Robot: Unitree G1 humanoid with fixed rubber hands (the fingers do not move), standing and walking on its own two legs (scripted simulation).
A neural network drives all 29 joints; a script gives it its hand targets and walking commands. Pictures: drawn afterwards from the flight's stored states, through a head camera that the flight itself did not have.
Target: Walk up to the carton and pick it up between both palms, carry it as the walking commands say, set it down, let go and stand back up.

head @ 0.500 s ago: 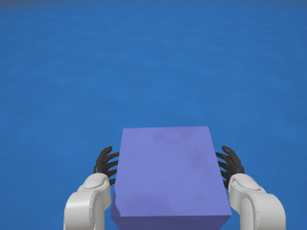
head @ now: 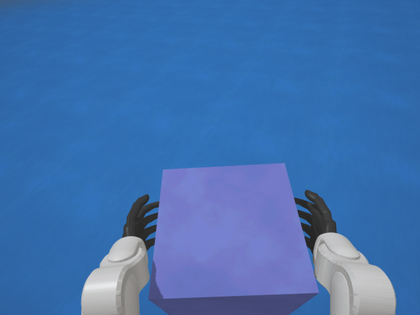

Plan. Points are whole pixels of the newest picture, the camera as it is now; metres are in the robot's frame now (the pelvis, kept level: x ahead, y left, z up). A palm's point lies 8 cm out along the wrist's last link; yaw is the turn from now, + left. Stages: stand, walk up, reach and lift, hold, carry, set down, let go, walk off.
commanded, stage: carry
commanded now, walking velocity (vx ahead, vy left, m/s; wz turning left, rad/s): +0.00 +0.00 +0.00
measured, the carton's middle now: (227, 249) +0.25 -0.01 +0.03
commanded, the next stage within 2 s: none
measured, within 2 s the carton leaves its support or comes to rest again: neither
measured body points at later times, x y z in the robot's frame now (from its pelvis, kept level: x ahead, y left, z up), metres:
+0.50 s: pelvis -0.03 -0.02 +0.00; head -0.05 -0.03 +0.45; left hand +0.24 +0.12 +0.07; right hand +0.24 -0.18 +0.07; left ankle -0.04 +0.11 -0.74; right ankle +0.00 -0.10 -0.74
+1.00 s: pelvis -0.04 -0.01 +0.00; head -0.05 -0.01 +0.45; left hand +0.24 +0.14 +0.06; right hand +0.23 -0.16 +0.07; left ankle -0.04 +0.12 -0.74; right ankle +0.00 -0.10 -0.74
